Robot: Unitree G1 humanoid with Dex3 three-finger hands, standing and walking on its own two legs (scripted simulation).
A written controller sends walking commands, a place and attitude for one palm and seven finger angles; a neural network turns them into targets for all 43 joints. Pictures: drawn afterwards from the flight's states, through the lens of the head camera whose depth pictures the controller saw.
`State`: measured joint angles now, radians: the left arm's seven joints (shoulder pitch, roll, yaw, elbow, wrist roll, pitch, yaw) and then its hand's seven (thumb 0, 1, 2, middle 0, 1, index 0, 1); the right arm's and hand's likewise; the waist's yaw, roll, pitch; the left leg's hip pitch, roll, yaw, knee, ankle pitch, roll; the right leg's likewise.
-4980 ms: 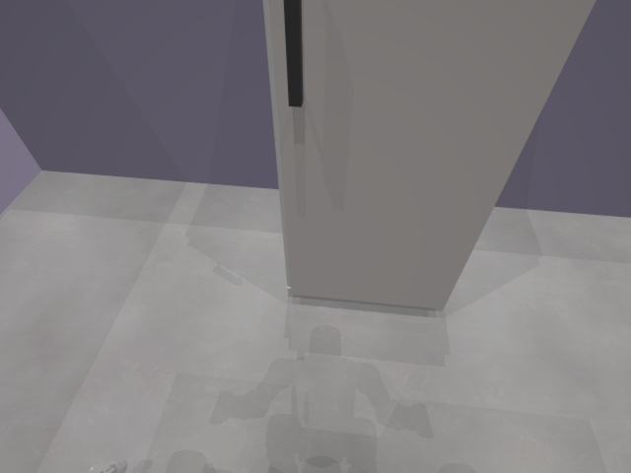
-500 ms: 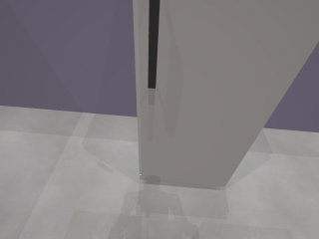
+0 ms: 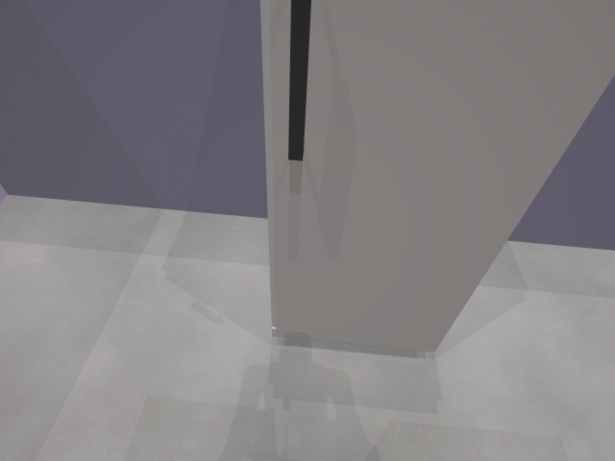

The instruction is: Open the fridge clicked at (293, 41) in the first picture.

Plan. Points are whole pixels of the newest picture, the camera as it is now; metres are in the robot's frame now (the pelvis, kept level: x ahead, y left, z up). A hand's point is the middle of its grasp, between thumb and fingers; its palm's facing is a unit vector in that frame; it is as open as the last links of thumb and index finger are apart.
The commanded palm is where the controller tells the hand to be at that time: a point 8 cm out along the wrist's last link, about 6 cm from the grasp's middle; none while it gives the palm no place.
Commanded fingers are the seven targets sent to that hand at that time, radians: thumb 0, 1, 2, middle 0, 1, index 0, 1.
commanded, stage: look again from close up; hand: left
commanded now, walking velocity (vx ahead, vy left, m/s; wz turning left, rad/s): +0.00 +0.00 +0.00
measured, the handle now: (300, 53) +0.61 +0.07 +0.26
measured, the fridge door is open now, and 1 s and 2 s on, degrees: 0 0 0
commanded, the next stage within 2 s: none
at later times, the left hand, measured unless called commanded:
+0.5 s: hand out of the picture -0.05 +0.14 -0.18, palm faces +0.07 -0.99 -0.12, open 7.4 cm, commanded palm none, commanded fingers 0.00 0.90 0.90 -0.20 -0.30 -0.20 -0.30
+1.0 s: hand out of the picture -0.04 +0.14 -0.18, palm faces +0.07 -0.99 -0.13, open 7.4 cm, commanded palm none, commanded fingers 0.00 0.90 0.90 -0.20 -0.30 -0.20 -0.30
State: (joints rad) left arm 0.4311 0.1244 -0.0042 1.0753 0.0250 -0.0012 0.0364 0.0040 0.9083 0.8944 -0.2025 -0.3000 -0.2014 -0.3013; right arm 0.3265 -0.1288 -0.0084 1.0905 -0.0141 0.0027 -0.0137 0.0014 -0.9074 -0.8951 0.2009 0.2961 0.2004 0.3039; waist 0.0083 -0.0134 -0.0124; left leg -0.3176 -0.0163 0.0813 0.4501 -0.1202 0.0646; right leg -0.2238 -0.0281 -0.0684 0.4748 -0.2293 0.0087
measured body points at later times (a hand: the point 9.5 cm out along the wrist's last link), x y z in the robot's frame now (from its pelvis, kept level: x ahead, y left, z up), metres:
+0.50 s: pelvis -0.01 -0.01 +0.00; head -0.01 +0.01 +0.45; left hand -0.05 +0.19 -0.17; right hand -0.02 -0.22 -0.16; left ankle +0.08 +0.07 -0.74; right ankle +0.02 -0.13 -0.74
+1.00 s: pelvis +0.01 -0.01 +0.00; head +0.01 +0.01 +0.45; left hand -0.04 +0.19 -0.16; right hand +0.00 -0.22 -0.15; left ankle +0.08 +0.07 -0.74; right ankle +0.02 -0.13 -0.74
